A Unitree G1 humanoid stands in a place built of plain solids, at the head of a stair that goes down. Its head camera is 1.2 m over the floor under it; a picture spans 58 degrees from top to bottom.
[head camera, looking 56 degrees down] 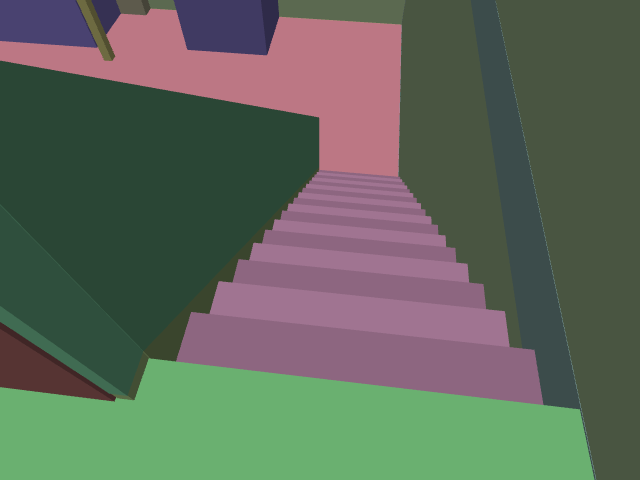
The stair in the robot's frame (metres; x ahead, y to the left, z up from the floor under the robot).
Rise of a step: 0.20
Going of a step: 0.24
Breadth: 1.18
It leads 7 degrees to the right of straight ahead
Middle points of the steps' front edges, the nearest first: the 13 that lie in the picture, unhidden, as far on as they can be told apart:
0.34 -0.10 0.00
0.57 -0.13 -0.20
0.81 -0.16 -0.40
1.04 -0.19 -0.61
1.27 -0.21 -0.81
1.51 -0.24 -1.02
1.74 -0.27 -1.22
1.97 -0.30 -1.42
2.21 -0.32 -1.63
2.44 -0.35 -1.83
2.67 -0.38 -2.03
2.91 -0.41 -2.24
3.14 -0.43 -2.44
